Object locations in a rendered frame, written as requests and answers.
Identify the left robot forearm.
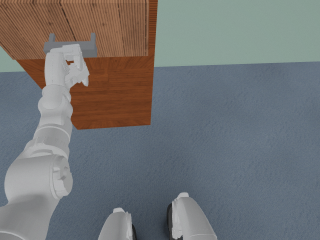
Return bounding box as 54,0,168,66
4,84,73,201

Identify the robot left upper arm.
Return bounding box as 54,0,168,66
0,154,73,240

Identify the robot right thigh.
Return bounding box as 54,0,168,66
172,197,218,240

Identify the left robot hand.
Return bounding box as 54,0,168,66
44,44,90,92

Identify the right robot foot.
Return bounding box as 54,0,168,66
166,203,182,240

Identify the handle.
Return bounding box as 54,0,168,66
73,74,110,87
43,32,98,58

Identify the cabinet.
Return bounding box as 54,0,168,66
16,0,158,130

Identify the drawer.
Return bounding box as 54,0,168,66
0,0,149,60

